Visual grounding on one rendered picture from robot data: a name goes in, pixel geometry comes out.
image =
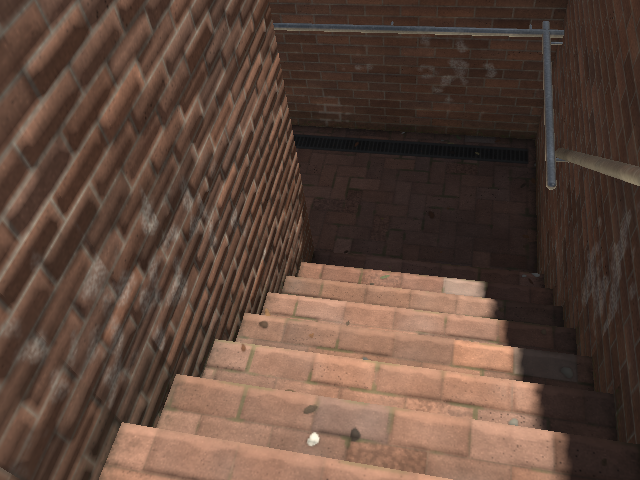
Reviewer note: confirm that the stairs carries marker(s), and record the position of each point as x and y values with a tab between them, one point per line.
371	368

